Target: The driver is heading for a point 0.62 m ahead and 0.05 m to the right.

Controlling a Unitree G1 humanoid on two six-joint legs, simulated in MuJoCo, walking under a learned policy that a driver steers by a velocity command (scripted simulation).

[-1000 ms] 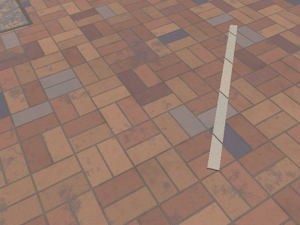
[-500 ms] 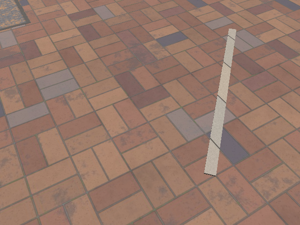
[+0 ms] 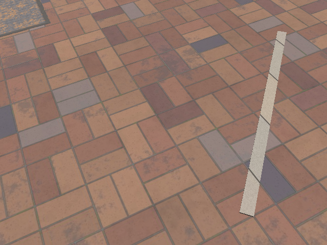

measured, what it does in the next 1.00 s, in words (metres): walks ahead: left foot, then right foot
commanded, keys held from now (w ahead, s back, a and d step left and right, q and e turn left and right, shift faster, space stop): w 0.64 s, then no key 0.36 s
